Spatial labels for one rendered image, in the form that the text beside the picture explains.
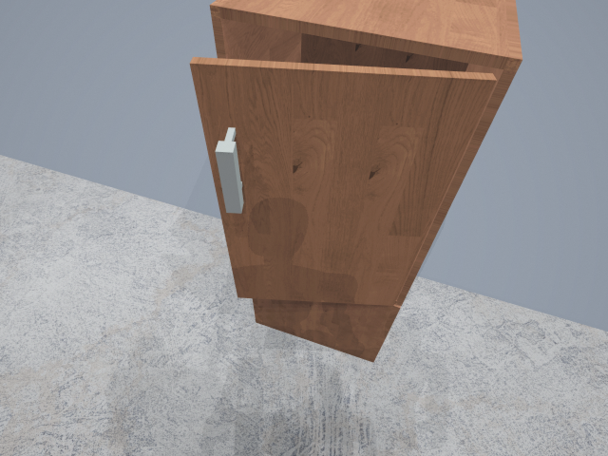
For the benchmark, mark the handle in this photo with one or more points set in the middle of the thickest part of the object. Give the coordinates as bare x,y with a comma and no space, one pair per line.
228,168

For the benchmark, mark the cupboard door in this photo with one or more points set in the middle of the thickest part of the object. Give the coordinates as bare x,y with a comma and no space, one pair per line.
343,169

